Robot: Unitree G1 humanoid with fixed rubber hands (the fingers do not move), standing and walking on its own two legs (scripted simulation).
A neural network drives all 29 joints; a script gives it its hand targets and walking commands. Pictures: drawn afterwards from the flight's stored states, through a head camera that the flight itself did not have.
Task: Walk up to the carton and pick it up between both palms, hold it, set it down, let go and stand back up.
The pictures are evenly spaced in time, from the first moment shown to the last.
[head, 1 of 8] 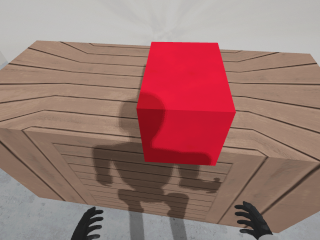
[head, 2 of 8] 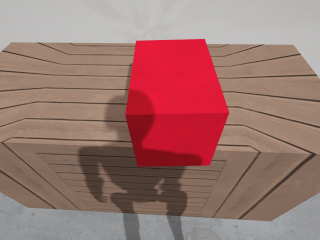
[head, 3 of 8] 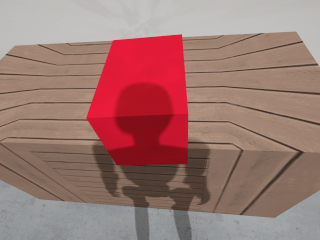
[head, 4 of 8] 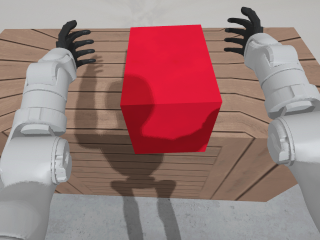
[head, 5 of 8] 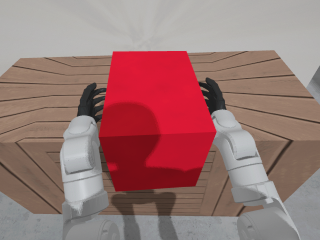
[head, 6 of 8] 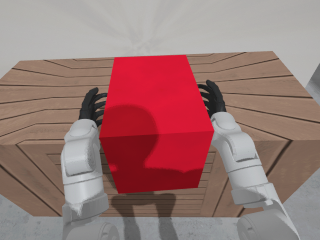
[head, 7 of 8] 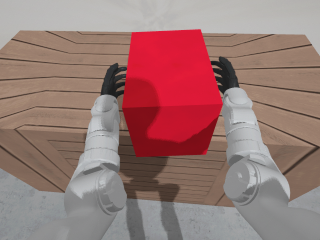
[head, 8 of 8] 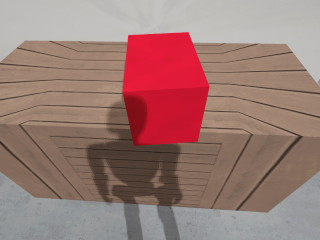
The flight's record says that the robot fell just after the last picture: no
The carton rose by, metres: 0.08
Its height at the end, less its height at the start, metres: +0.00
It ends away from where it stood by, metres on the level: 0.03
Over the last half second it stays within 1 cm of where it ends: yes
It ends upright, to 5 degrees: yes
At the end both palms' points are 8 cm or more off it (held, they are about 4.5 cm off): yes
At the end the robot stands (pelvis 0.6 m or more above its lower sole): yes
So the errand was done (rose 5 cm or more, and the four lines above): yes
